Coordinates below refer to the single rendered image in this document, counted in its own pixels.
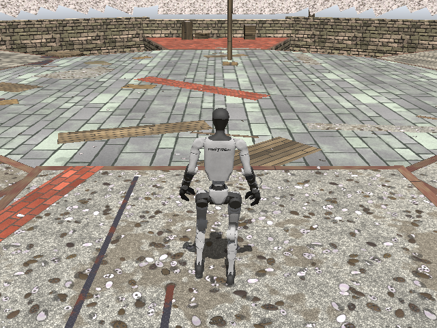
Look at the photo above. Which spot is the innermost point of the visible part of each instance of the right robot hand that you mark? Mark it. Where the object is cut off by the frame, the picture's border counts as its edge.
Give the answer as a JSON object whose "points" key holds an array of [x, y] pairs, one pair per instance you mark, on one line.
{"points": [[252, 196]]}

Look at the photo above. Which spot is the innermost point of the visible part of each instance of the robot right forearm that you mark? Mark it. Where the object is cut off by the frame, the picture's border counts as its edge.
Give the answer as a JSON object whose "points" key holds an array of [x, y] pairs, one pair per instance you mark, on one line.
{"points": [[252, 182]]}

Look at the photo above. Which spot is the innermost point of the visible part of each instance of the robot right foot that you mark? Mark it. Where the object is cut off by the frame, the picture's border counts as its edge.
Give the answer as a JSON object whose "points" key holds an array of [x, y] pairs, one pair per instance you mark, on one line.
{"points": [[230, 278]]}

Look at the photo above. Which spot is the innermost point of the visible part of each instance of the left robot hand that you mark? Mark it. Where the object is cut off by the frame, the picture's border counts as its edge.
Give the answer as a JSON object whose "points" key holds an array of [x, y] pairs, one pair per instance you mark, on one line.
{"points": [[188, 191]]}

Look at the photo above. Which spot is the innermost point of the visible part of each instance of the robot left forearm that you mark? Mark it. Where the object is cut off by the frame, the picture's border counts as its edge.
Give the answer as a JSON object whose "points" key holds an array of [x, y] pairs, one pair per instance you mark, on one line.
{"points": [[186, 179]]}

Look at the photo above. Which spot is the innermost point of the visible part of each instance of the robot left upper arm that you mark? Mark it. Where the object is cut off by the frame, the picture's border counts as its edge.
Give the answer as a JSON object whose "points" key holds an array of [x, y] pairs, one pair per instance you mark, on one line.
{"points": [[194, 155]]}

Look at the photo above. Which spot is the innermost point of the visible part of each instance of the left robot shin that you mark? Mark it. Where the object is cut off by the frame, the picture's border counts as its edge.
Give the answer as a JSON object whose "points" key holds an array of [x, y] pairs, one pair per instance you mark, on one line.
{"points": [[199, 242]]}

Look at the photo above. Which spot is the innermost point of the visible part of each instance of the robot right upper arm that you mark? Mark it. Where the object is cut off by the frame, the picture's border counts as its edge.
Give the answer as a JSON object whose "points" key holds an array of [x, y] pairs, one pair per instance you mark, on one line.
{"points": [[240, 144]]}

